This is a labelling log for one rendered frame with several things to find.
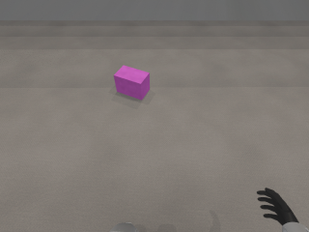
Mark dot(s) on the robot left thigh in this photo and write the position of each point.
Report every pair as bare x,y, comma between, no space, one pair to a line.
124,227

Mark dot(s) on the right robot forearm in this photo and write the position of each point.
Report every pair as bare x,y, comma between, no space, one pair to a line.
294,227

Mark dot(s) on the carton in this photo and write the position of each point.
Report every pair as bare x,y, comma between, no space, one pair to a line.
132,82

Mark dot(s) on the robot right hand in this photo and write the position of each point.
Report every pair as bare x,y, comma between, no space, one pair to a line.
280,207

